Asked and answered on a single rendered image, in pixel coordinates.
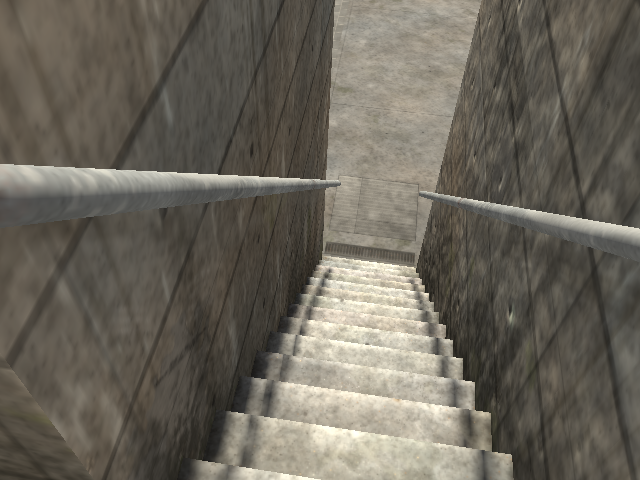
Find stairs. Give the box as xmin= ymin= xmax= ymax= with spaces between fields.
xmin=177 ymin=255 xmax=514 ymax=480

